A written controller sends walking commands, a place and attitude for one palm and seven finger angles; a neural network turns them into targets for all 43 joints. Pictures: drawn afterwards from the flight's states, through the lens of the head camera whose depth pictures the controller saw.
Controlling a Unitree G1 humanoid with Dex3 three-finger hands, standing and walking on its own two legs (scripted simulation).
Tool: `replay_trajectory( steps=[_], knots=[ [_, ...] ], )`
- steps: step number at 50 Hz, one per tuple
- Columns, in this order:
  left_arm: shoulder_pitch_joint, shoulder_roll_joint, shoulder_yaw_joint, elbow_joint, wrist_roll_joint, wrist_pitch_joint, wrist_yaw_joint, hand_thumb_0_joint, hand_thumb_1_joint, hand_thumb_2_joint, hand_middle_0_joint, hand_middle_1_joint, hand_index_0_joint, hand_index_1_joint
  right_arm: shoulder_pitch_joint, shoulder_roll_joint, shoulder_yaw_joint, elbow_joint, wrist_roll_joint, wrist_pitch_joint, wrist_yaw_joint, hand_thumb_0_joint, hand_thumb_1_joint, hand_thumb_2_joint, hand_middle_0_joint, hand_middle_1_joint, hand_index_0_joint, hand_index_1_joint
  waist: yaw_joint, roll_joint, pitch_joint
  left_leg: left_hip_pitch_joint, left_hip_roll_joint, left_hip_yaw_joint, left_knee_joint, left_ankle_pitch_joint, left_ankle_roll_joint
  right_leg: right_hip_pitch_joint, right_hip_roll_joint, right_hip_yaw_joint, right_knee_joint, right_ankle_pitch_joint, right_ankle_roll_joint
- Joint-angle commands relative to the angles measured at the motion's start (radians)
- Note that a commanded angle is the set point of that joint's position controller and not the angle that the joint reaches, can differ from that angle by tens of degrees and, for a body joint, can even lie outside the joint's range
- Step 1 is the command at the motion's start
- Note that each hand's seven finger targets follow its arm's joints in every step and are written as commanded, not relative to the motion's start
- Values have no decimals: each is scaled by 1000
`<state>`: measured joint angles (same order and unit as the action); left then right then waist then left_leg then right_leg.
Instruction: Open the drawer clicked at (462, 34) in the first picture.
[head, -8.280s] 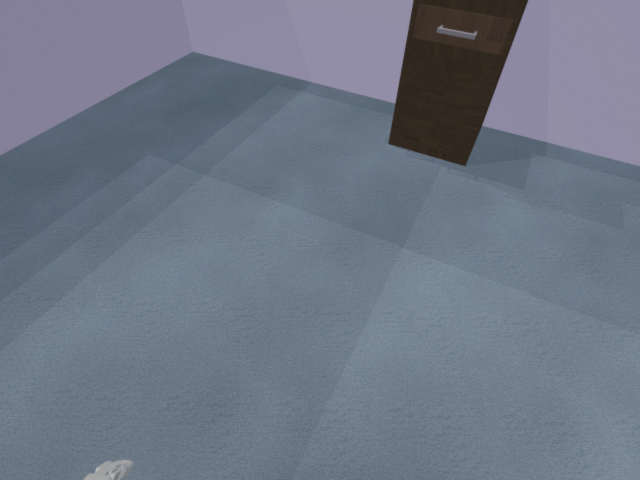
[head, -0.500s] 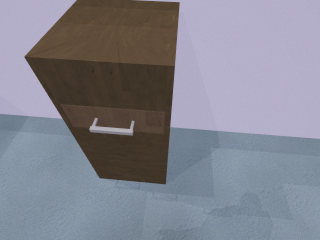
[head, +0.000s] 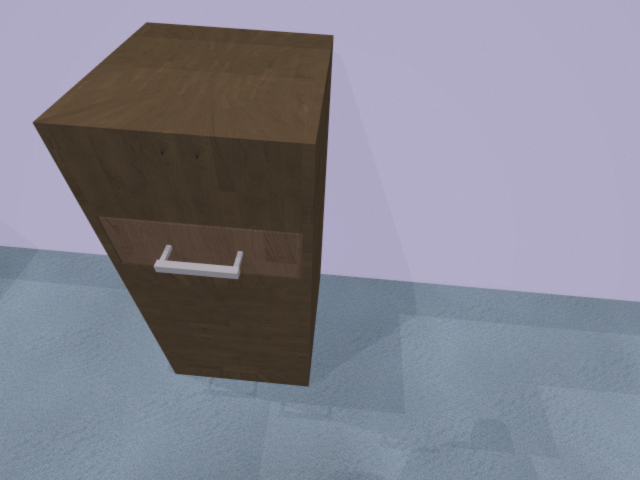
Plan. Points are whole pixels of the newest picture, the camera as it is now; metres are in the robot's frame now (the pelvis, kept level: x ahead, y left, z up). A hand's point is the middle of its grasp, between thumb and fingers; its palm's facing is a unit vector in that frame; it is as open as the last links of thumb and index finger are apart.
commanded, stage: come to a stop and stand still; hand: left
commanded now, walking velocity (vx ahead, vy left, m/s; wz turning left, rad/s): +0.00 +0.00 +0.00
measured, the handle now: (200, 261) +0.52 +0.27 -0.12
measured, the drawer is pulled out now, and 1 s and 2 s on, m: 0.00 0.00 0.00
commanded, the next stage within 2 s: look again from close up in 0.12 s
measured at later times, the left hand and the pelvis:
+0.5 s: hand out of the picture -0.01 +0.22 -0.17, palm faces +0.02 -0.98 -0.22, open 7.4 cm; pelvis -0.02 +0.05 +0.00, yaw -1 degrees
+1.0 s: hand out of the picture +0.06 +0.25 -0.12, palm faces -0.04 -0.89 -0.46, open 7.4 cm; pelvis +0.00 +0.04 -0.01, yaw -2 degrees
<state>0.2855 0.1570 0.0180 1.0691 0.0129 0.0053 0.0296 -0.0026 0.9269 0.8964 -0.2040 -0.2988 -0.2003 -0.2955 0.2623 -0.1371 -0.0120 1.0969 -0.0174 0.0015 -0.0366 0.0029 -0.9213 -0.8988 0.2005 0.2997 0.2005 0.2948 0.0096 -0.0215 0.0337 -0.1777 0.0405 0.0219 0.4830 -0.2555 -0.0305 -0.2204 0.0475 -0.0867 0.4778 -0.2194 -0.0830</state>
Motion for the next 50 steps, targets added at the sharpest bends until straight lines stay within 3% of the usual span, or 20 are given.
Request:
replay_trajectory(
  steps=[1, 8, 9, 10, 11, 12, 15, 17, 21, 25, 35, 42, 43, 44, 45, 46, 47, 48, 49, 50],
  knots=[
    [66, 78, 10, -24, -3, -23, -5, 0, 900, 900, -200, -300, -200, -300, 59, -59, 8, -8, 2, -14, 3, 0, -900, -900, 200, 300, 200, 300, 11, 92, 118, -120, 58, -70, -159, -71, 49, -6, -139, 191, -210, -104, 30],
    [101, 59, 5, -5, -4, -23, -4, 0, 900, 900, -200, -300, -200, -300, 160, -47, 13, 14, -5, -6, 4, 0, -900, -900, 200, 300, 200, 300, -10, -7, 82, -95, 24, -49, -135, -93, 52, -45, -151, 200, -253, -257, 32],
    [164, 93, 5, 18, 17, -60, 44, 0, 900, 900, -200, -300, -200, -300, 30, -108, -5, -37, -2, -26, 12, 0, -900, -900, 200, 300, 200, 300, 28, 47, 87, -142, 10, 34, 63, -58, 7, 15, -221, 278, -201, 372, 121],
    [144, 160, 17, -13, 9, -64, 39, 0, 900, 900, -200, -300, -200, -300, 103, -36, 0, -79, 12, -15, 10, 0, -900, -900, 200, 300, 200, 300, -25, 39, -86, -114, 0, -33, 151, -147, 21, 80, -314, 344, -189, 274, 50],
    [112, 154, 12, -24, 5, -63, 28, 0, 900, 900, -200, -300, -200, -300, 98, -41, 3, -74, 7, -5, 17, 0, -900, -900, 200, 300, 200, 300, -19, 64, -70, -89, 8, -27, 166, -148, 34, 17, -314, 334, -219, 56, -10],
    [72, 139, 16, -28, 8, -60, 24, 0, 900, 900, -200, -300, -200, -300, 132, -33, 2, -75, 7, -6, 19, 0, -900, -900, 200, 300, 200, 300, -45, 33, -79, -63, 8, -17, 130, -125, 39, -29, -278, 281, -227, -131, -41],
    [58, 83, 9, -23, 1, -54, 19, 0, 900, 900, -200, -300, -200, -300, 207, -34, 9, -56, 2, -21, 18, 0, -900, -900, 200, 300, 200, 300, -58, -57, -25, -4, 1, -33, 2, -2, 50, -118, -198, 201, -176, -192, -16],
    [56, 59, 3, -21, 1, -38, 15, 0, 900, 900, -200, -300, -200, -300, 208, -52, 8, -60, -5, -25, 17, 0, -900, -900, 200, 300, 200, 300, -40, 47, 62, -97, 40, -81, -78, -50, 64, -139, -152, 159, -125, -237, 9],
    [115, 42, -5, -7, 6, -26, 6, 0, 900, 900, -200, -300, -200, -300, 156, -82, 7, -81, -8, -28, 13, 0, -900, -900, 200, 300, 200, 300, 5, 110, 145, -305, 74, -168, -241, -274, 87, -17, -106, 109, -31, -120, 32],
    [138, 37, -6, -7, 9, -21, 2, 0, 900, 900, -200, -300, -200, -300, 141, -106, 5, -86, -8, -26, 12, 0, -900, -900, 200, 300, 200, 300, 17, 36, 139, -339, 75, -176, -274, -349, 96, 17, -99, 104, -16, -107, 44],
    [130, 43, -5, -17, 7, -31, 1, 0, 900, 900, -200, -300, -200, -300, 148, -98, 8, -63, -6, -29, 15, 0, -900, -900, 200, 300, 200, 300, -5, -1, 87, -210, 49, -139, -229, -227, 91, -43, -127, 157, -76, -112, 41],
    [132, 37, -11, 5, 4, -39, 2, 0, 900, 900, -200, -300, -200, -300, 145, -87, 16, -35, -1, -37, 12, 0, -900, -900, 200, 300, 200, 300, -12, 30, 53, -137, 47, -115, -204, -118, 83, -34, -141, 159, -95, -45, 40],
    [205, 92, -15, 38, 13, -38, 42, 0, 900, 900, -200, -300, -200, -300, -7, -138, 2, -107, 12, -30, 22, 0, -900, -900, 200, 300, 200, 300, 54, -133, 100, -190, 66, -21, -17, -84, 44, -41, -162, 140, -84, 38, 64],
    [-578, 311, -117, -1500, 88, -233, 33, 0, 877, 890, -202, -315, -202, -315, 4, -270, 22, -488, 73, -180, -51, 0, -900, -900, 200, 300, 200, 300, -109, 161, -409, 97, -39, -3, -124, -18, 85, 55, -50, 190, 10, -39, 50],
    [-234, 337, -1, -1229, 97, -157, 131, 0, 853, 880, -203, -330, -203, -330, -111, -217, 34, -399, 84, -280, -97, 0, -900, -900, 200, 300, 200, 300, -10, 261, -316, 36, -21, -22, -143, -119, 70, -7, -41, 96, 65, -111, 22],
    [-166, 254, -19, -1190, 55, -95, 196, 0, 830, 870, -205, -345, -205, -345, -84, -219, 2, -352, 93, -316, -97, 0, -900, -900, 200, 300, 200, 300, -32, 289, -224, -60, -16, -31, -146, -216, 41, -63, -42, 61, 71, -150, 35],
    [171, 77, -127, -959, 90, 14, 208, 0, 807, 860, -207, -360, -207, -360, -55, -156, 10, -330, 110, -314, -88, 0, -900, -900, 200, 300, 200, 300, -19, 179, -136, -102, -19, -38, -136, -236, 46, -107, -43, 48, 56, -141, 44],
    [27, 83, -160, -1198, 92, 9, 213, 0, 783, 850, -208, -375, -208, -375, -66, -181, 6, -415, 112, -325, -86, 0, -900, -900, 200, 300, 200, 300, -29, 164, -70, -148, -32, -59, -121, -241, 48, -108, -46, 53, 58, -149, 52],
    [53, 100, -169, -1225, 175, 8, 226, 0, 760, 840, -210, -390, -210, -390, -93, -201, -2, -434, 108, -346, -90, 0, -900, -900, 200, 300, 200, 300, -30, 139, -83, -137, -23, -55, -93, -253, 55, -155, -40, 81, 57, -176, 48],
    [70, 107, -195, -1247, 248, 4, 244, 0, 737, 830, -212, -405, -212, -405, -115, -218, 6, -459, 88, -364, -86, 0, -900, -900, 200, 300, 200, 300, -38, 126, -25, -175, -33, -70, -66, -269, 60, -210, -38, 92, 61, -211, 42]
  ],
)
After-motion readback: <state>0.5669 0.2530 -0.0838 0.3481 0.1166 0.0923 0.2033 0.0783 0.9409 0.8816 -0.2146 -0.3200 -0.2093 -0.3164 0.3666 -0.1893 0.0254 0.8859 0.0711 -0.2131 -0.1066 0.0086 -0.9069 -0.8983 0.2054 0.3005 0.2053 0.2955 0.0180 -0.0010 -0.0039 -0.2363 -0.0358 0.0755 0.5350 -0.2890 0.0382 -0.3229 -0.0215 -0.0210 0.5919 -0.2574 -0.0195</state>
